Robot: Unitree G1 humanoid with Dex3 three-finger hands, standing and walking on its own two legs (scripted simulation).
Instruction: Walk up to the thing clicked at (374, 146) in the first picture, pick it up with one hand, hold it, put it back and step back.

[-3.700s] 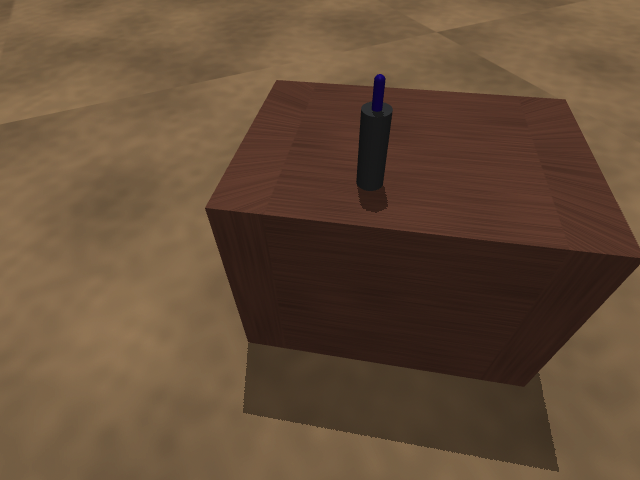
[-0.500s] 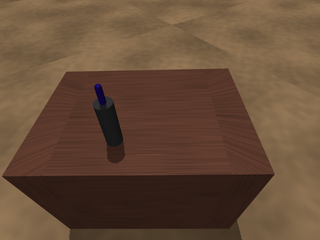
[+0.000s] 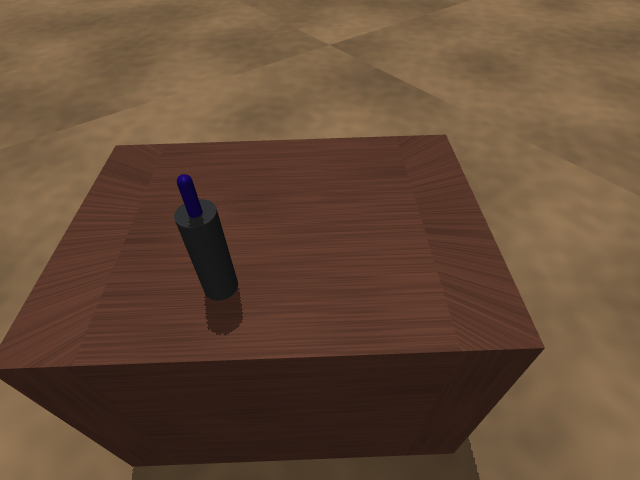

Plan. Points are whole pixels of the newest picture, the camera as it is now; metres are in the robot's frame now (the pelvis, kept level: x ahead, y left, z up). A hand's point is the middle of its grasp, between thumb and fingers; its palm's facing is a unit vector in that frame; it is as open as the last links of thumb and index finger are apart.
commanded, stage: stand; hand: left
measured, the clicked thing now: (204, 239) +0.50 +0.21 +0.00
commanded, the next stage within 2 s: none
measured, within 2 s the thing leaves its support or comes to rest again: neither
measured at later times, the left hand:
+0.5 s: hand out of the picture +0.06 +0.25 -0.16, palm faces -0.01 -0.94 -0.33, open 7.4 cm
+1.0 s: hand out of the picture +0.07 +0.24 -0.16, palm faces +0.00 -0.94 -0.34, open 7.4 cm
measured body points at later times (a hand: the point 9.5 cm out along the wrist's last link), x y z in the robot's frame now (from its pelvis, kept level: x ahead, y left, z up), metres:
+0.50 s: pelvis +0.00 -0.01 +0.00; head +0.01 +0.00 +0.45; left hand +0.06 +0.30 -0.13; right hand +0.09 -0.30 -0.13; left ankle +0.00 +0.10 -0.75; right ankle +0.00 -0.14 -0.75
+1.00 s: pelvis +0.00 -0.01 +0.00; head +0.01 -0.01 +0.45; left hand +0.07 +0.29 -0.13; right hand +0.09 -0.31 -0.13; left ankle +0.00 +0.10 -0.75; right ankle +0.00 -0.14 -0.75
